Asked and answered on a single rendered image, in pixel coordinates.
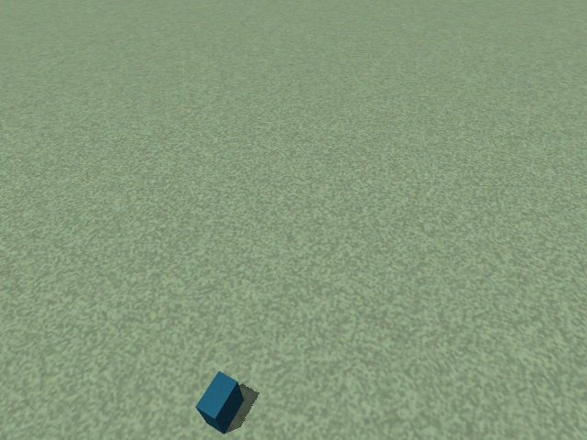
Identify carton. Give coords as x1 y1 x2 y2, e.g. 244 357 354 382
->
195 371 244 434

